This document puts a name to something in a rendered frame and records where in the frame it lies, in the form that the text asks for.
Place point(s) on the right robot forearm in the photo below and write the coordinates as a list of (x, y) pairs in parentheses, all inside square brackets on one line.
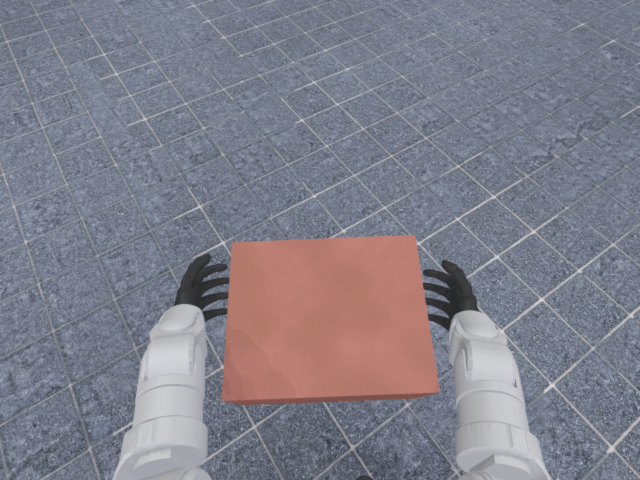
[(493, 434)]

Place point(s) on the left robot hand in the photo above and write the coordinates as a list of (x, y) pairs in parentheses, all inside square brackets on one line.
[(192, 288)]

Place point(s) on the right robot hand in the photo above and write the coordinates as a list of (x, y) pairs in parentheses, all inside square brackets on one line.
[(459, 293)]

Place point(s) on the carton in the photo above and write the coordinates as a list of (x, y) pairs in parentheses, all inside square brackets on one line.
[(327, 320)]

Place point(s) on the left robot forearm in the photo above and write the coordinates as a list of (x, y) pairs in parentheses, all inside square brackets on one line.
[(168, 430)]

